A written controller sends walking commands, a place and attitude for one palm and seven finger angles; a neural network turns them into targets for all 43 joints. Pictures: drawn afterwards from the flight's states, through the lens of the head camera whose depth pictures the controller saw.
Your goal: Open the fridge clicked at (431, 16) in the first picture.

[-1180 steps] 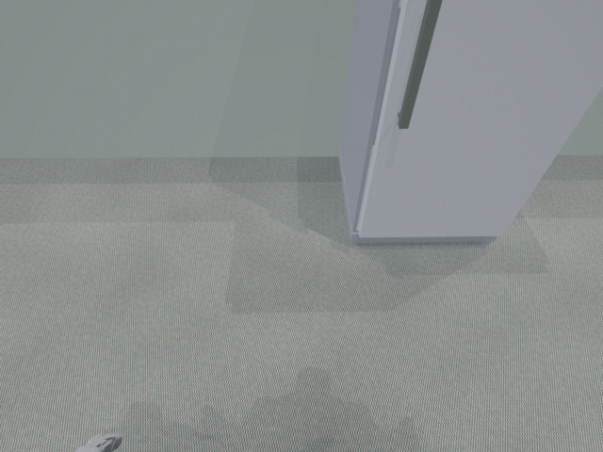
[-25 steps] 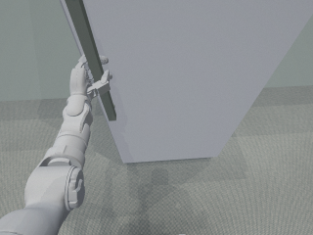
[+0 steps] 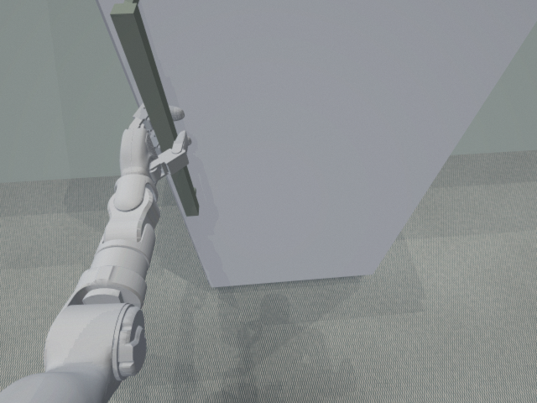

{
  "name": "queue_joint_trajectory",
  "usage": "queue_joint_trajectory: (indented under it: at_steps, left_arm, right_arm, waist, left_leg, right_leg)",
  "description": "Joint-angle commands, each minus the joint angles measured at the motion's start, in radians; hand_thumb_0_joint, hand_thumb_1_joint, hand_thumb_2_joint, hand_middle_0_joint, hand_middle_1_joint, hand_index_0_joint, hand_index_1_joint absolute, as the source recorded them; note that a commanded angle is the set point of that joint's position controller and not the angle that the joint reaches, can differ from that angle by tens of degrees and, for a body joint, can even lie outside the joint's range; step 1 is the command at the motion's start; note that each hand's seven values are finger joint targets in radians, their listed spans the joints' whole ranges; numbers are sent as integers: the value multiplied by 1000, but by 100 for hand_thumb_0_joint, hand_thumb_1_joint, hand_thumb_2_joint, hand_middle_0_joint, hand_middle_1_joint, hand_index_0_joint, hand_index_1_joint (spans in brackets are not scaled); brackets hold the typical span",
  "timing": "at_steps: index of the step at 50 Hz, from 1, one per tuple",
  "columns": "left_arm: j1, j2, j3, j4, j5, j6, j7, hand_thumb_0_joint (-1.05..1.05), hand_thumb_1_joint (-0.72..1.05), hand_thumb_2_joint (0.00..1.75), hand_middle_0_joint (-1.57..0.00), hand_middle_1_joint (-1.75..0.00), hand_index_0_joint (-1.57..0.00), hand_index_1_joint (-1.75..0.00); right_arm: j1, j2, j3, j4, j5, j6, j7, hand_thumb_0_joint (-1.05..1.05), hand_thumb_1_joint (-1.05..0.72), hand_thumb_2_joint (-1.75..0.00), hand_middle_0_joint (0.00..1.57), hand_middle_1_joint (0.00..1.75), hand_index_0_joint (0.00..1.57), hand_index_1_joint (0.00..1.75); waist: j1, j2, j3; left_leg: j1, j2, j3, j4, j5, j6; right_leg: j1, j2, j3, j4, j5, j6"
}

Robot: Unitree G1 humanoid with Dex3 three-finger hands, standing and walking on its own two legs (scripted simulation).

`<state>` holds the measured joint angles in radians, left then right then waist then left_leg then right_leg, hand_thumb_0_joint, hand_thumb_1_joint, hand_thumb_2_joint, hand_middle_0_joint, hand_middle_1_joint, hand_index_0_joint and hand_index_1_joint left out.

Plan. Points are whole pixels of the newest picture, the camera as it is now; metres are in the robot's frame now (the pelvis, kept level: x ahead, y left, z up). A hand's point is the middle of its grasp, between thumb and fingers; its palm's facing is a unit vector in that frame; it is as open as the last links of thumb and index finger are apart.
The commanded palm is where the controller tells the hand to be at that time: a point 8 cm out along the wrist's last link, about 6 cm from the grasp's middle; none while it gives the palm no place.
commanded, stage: grip the handle and tug to test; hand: left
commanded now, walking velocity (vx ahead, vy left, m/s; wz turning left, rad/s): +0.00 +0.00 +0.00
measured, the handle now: (170, 132) +0.52 +0.15 +0.10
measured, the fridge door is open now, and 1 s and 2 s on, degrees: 0 7 16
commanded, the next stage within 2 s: pull the door a little, standing still in 0.22 s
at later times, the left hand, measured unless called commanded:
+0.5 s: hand (179, 155) +0.46 +0.12 +0.11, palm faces +0.04 -1.00 +0.01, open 6.3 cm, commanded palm +0.41 +0.18 +0.11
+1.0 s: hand (179, 190) +0.39 +0.12 +0.11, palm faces -0.05 -1.00 -0.07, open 6.7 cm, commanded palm +0.36 +0.17 +0.10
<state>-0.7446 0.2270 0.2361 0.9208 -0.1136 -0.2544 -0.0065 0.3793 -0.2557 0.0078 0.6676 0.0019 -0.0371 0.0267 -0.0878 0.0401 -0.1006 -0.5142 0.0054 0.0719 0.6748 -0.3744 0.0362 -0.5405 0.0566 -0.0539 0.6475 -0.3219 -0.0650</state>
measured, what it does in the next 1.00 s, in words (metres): shifts its weight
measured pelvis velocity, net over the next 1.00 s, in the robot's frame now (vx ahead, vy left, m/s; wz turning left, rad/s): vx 0.11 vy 0.02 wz -0.19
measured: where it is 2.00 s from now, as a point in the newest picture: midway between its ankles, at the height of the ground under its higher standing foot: outside the picture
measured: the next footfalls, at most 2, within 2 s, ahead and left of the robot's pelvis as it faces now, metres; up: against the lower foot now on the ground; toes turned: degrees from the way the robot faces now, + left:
right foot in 1.26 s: +0.22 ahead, -0.02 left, +0.00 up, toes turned +0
left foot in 1.54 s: +0.31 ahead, +0.15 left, +0.00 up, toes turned +17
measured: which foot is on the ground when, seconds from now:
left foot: down 0.00-1.00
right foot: down 0.00-1.00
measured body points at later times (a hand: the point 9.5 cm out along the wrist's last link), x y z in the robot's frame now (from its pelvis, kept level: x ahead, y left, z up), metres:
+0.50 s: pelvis +0.03 +0.01 +0.01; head +0.08 +0.00 +0.45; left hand +0.45 +0.18 +0.11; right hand +0.11 -0.24 -0.12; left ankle -0.03 +0.10 -0.72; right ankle -0.01 -0.08 -0.72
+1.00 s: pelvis +0.11 +0.02 +0.02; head +0.15 +0.00 +0.47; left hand +0.39 +0.17 +0.12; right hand +0.22 -0.24 -0.08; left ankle -0.02 +0.13 -0.69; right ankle +0.00 -0.05 -0.71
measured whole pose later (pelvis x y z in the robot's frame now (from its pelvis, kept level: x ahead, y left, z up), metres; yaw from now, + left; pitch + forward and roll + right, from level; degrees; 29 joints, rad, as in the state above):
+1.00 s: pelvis +0.11 +0.02 +0.02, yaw -11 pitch +9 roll +0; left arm 0.31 0.13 0.04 -0.29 -0.11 -0.05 0.05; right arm 0.25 -0.22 0.01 0.53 0.01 0.00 0.00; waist 0.00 0.04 -0.09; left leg -0.27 -0.04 0.04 0.67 -0.31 0.02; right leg -0.28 0.04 -0.04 0.54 -0.32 -0.05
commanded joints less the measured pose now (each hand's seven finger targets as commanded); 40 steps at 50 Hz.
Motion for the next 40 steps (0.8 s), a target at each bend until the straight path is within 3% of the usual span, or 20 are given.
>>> queue_joint_trajectory:
  at_steps: [1,3,4,5,8,10,13,16,17,18,20,25,27,29,30,31,34,36,38,40]
  left_arm:
    - [-266,166,36,-279,-11,-81,-35,0,90,90,-45,-140,-45,-140]
    - [-256,144,20,-321,-16,-71,-36,0,90,90,-45,-140,-45,-140]
    - [-210,166,40,-337,-15,-65,-35,0,90,90,-45,-140,-45,-140]
    - [-185,160,38,-362,-15,-61,-35,0,90,90,-45,-140,-45,-140]
    - [-88,130,25,-466,-26,-45,-35,0,90,90,-45,-140,-45,-140]
    - [-22,140,32,-508,-28,-32,-33,0,90,90,-45,-140,-45,-140]
    - [-9,92,-11,-597,-26,-16,-26,0,90,90,-45,-140,-45,-140]
    - [31,89,-15,-633,-26,4,-14,0,90,90,-45,-140,-45,-140]
    - [-5,114,4,-596,-22,17,-8,0,90,90,-45,-140,-45,-140]
    - [-93,119,-7,-599,-13,22,-2,0,90,90,-45,-140,-45,-140]
    - [-176,116,-15,-550,-1,36,10,0,90,90,-45,-140,-45,-140]
    - [-50,64,-37,-586,-3,49,17,0,90,90,-45,-140,-45,-140]
    - [-14,50,-54,-633,-6,46,11,0,90,90,-45,-140,-45,-140]
    - [58,28,-62,-636,-16,48,1,0,90,90,-45,-140,-45,-140]
    - [87,32,-64,-667,-18,40,-2,0,90,90,-45,-140,-45,-140]
    - [130,31,-61,-689,-22,41,-6,0,90,90,-45,-140,-45,-140]
    - [251,28,-71,-801,-32,65,-16,0,90,90,-45,-140,-45,-140]
    - [346,30,-70,-900,-41,80,-19,0,90,90,-45,-140,-45,-140]
    - [456,9,-85,-976,-48,95,-22,0,90,90,-45,-140,-45,-140]
    - [583,-8,-109,-1085,-50,98,-16,0,90,90,-45,-140,-45,-140]
  right_arm:
    - [58,-134,-53,-109,7,-32,-8,0,-90,-90,20,30,20,30]
    - [53,-131,-52,-118,8,-32,-6,0,-90,-90,20,30,20,30]
    - [53,-132,-56,-123,9,-31,-6,0,-90,-90,20,30,20,30]
    - [47,-132,-56,-133,7,-32,-5,0,-90,-90,20,30,20,30]
    - [33,-121,-56,-150,9,-38,3,0,-90,-90,20,30,20,30]
    - [26,-123,-58,-158,11,-39,4,0,-90,-90,20,30,20,30]
    - [5,-117,-61,-162,13,-42,5,0,-90,-90,20,30,20,30]
    - [-9,-116,-63,-161,13,-41,0,0,-90,-90,20,30,20,30]
    - [-1,-123,-61,-148,14,-36,-6,0,-90,-90,20,30,20,30]
    - [1,-124,-62,-136,13,-30,-12,0,-90,-90,20,30,20,30]
    - [9,-123,-62,-116,11,-22,-24,0,-90,-90,20,30,20,30]
    - [11,-107,-65,-120,4,-26,-19,0,-90,-90,20,30,20,30]
    - [-9,-101,-63,-131,5,-30,-14,0,-90,-90,20,30,20,30]
    - [-38,-98,-57,-146,8,-34,-13,0,-90,-90,20,30,20,30]
    - [-44,-101,-57,-158,8,-35,-12,0,-90,-90,20,30,20,30]
    - [-61,-96,-55,-168,11,-36,-11,0,-90,-90,20,30,20,30]
    - [-75,-89,-53,-193,15,-32,-5,0,-90,-90,20,30,20,30]
    - [-96,-83,-52,-217,17,-30,-1,0,-90,-90,20,30,20,30]
    - [-127,-78,-46,-233,19,-29,1,0,-90,-90,20,30,20,30]
    - [-171,-77,-44,-258,27,-27,0,0,-90,-90,20,30,20,30]
  waist:
    - [52,-44,-419]
    - [47,-54,-412]
    - [63,-57,-425]
    - [69,-21,-434]
    - [87,-37,-454]
    - [99,-45,-450]
    - [89,-15,-437]
    - [86,-36,-406]
    - [73,-68,-376]
    - [51,-49,-365]
    - [35,-21,-332]
    - [72,-10,-421]
    - [79,-31,-420]
    - [89,-57,-374]
    - [95,-78,-379]
    - [105,-51,-369]
    - [124,-65,-386]
    - [142,-28,-411]
    - [151,-48,-379]
    - [160,-29,-324]
  left_leg:
    - [126,-23,-50,-24,517,6]
    - [136,-22,-47,-28,520,6]
    - [124,-20,-47,-31,529,6]
    - [139,-22,-42,-30,561,6]
    - [139,-17,-39,-37,610,7]
    - [137,-14,-41,-43,639,5]
    - [208,-11,-48,-41,654,-2]
    - [214,-8,-49,-41,662,-2]
    - [201,-8,-52,-39,646,-3]
    - [213,-9,-54,-38,627,-5]
    - [235,-7,-64,-29,635,-8]
    - [276,-3,-72,-14,804,-20]
    - [265,-3,-73,-27,761,-20]
    - [241,-9,-63,-43,662,-14]
    - [232,-8,-66,-49,664,-13]
    - [233,-8,-59,-49,671,-10]
    - [228,-1,-56,-46,765,-9]
    - [255,1,-56,-49,807,-16]
    - [253,-1,-52,-67,724,-19]
    - [260,1,-55,-89,665,-24]
  right_leg:
    - [357,-27,68,-8,676,35]
    - [361,-28,67,-14,689,38]
    - [381,-30,69,-10,698,36]
    - [388,-33,71,-8,722,34]
    - [437,-43,78,-3,805,35]
    - [457,-44,74,0,818,30]
    - [409,-33,65,-16,755,33]
    - [401,-31,64,-26,754,35]
    - [390,-28,61,-28,749,37]
    - [363,-26,60,-32,728,40]
    - [306,-21,55,-38,662,38]
    - [360,-32,50,-15,769,35]
    - [376,-35,50,-18,747,34]
    - [376,-33,50,-36,695,34]
    - [403,-34,49,-35,699,29]
    - [405,-36,56,-34,720,30]
    - [467,-53,66,-20,852,34]
    - [496,-55,63,-16,877,32]
    - [497,-53,57,-35,816,33]
    - [482,-47,43,-57,700,23]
